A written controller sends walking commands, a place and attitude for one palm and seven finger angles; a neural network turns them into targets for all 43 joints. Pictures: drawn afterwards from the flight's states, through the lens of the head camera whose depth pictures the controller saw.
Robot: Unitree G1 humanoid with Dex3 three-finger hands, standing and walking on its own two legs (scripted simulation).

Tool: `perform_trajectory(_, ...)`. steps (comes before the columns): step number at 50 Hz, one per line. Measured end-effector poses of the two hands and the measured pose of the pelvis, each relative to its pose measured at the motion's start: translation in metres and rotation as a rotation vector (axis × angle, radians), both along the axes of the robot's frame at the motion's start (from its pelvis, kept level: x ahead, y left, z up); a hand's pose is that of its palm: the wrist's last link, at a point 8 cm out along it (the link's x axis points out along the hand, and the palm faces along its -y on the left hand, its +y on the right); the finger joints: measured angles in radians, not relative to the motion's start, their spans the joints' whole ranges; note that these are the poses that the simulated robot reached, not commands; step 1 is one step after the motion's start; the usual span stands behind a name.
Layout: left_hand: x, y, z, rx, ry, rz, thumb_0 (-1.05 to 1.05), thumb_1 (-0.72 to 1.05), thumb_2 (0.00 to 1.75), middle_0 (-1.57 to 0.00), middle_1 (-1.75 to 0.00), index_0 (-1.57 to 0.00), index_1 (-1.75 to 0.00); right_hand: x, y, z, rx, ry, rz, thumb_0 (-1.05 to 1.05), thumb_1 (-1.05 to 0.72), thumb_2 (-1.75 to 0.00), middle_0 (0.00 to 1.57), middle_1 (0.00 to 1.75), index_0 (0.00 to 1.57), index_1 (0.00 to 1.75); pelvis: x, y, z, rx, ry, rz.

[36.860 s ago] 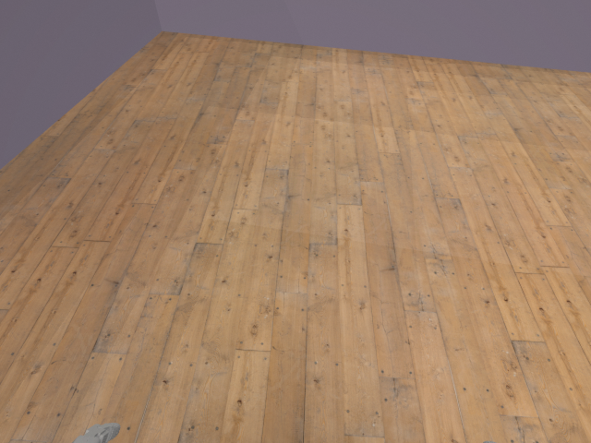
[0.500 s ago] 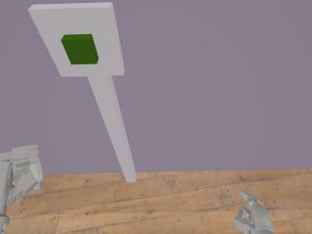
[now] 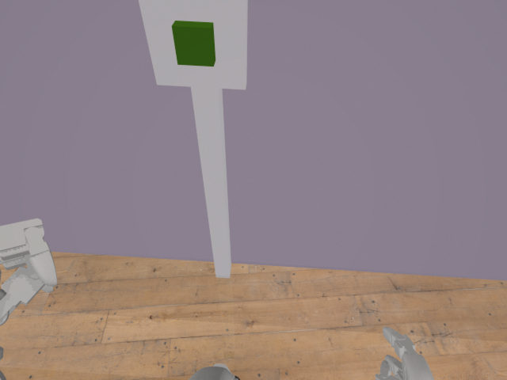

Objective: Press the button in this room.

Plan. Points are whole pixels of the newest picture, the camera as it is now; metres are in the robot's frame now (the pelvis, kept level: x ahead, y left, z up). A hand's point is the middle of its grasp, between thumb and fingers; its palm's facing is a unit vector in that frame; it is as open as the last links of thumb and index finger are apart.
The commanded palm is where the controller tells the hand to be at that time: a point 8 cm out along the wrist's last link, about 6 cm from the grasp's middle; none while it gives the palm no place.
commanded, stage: step back with the hand held close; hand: left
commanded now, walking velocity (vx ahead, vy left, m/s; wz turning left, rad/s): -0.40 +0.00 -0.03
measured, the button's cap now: (195, 43) +0.61 +0.17 +0.25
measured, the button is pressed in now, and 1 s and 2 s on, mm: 0 0 0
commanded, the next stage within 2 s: stop stepping back and stand still in 0.22 s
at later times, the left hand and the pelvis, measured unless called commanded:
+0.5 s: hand out of the picture +0.02 +0.29 +0.20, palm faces +0.48 -0.80 -0.37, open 3.1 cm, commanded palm -0.01 +0.31 +0.20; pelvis -0.15 +0.04 +0.01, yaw -1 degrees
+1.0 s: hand out of the picture -0.05 +0.27 +0.17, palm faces +0.38 -0.80 -0.46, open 3.1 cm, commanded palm -0.09 +0.30 +0.20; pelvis -0.23 +0.03 +0.02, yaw -3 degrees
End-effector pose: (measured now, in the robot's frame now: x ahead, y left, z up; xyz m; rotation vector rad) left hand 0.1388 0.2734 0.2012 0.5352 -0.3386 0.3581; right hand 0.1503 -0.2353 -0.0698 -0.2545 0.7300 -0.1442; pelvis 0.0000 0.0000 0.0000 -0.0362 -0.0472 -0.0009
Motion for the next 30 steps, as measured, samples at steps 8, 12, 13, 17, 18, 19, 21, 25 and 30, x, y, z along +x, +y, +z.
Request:
perform_trajectory(8, -0.026, 0.027, 0.004, -0.002, -0.1, -0.021, 0.01, 0.89, 0.89, -1.31, -1.5, -1.31, -1.5, -0.046, 0.02, 0.002, -0.008, -0.034, -0.027, 0.02, -0.9, -0.9, 0.21, 0.3, 0.2, 0.3, -0.045, 0.014, -0.005, -0.066, -0.016, 0.023)
perform_trajectory(12, -0.061, 0.031, 0.007, -0.018, -0.109, -0.015, 0.01, 0.89, 0.89, -1.31, -1.5, -1.31, -1.5, -0.068, 0.03, 0.007, 0.032, -0.037, 0.004, 0.02, -0.9, -0.9, 0.21, 0.3, 0.2, 0.3, -0.071, 0.013, -0.002, -0.063, 0.025, 0.044)
perform_trajectory(13, -0.072, 0.03, 0.007, -0.022, -0.101, -0.015, 0.01, 0.89, 0.89, -1.31, -1.5, -1.31, -1.5, -0.072, 0.033, 0.007, 0.039, -0.042, 0.016, 0.02, -0.9, -0.9, 0.21, 0.3, 0.2, 0.3, -0.079, 0.013, -0.002, -0.059, 0.038, 0.048)
perform_trajectory(17, -0.12, 0.02, 0.008, 0.028, -0.094, -0.036, 0.01, 0.89, 0.89, -1.31, -1.5, -1.31, -1.5, -0.089, 0.039, -0.003, 0.054, -0.069, 0.074, 0.01, -0.9, -0.9, 0.21, 0.3, 0.2, 0.3, -0.12, 0.015, -0.012, 0.001, 0.072, 0.007)
perform_trajectory(18, -0.13, 0.019, 0.01, 0.025, -0.089, -0.04, 0.01, 0.89, 0.89, -1.31, -1.5, -1.31, -1.5, -0.096, 0.04, -0.005, 0.049, -0.047, 0.077, 0.01, -0.9, -0.9, 0.21, 0.3, 0.2, 0.3, -0.127, 0.018, -0.01, -0.005, 0.061, 0.006)
perform_trajectory(19, -0.139, 0.021, 0.013, 0.02, -0.085, -0.037, 0.01, 0.89, 0.89, -1.31, -1.5, -1.31, -1.5, -0.105, 0.042, -0.005, 0.047, -0.02, 0.077, 0.01, -0.9, -0.9, 0.21, 0.3, 0.2, 0.3, -0.131, 0.021, -0.006, 0.0, 0.059, 0.008)
perform_trajectory(21, -0.154, 0.029, 0.018, 0.006, -0.081, -0.016, 0.01, 0.89, 0.89, -1.31, -1.5, -1.31, -1.5, -0.122, 0.047, 0.0, 0.047, 0.013, 0.061, 0.02, -0.9, -0.9, 0.21, 0.3, 0.2, 0.3, -0.136, 0.025, 0.003, 0.023, 0.063, -0.004)
perform_trajectory(25, -0.161, 0.054, 0.009, -0.043, -0.053, 0.051, 0.0, 0.89, 0.89, -1.31, -1.5, -1.32, -1.5, -0.148, 0.053, 0.014, 0.016, -0.009, 0.028, 0.02, -0.9, -0.9, 0.21, 0.3, 0.2, 0.3, -0.149, 0.037, 0.012, 0.038, 0.07, -0.021)
perform_trajectory(30, -0.153, 0.067, -0.01, -0.11, 0.01, 0.032, 0.01, 0.89, 0.9, -1.31, -1.5, -1.31, -1.5, -0.178, 0.057, 0.02, 0.005, -0.056, -0.016, 0.02, -0.9, -0.9, 0.21, 0.3, 0.2, 0.3, -0.183, 0.054, 0.012, 0.049, 0.034, -0.029)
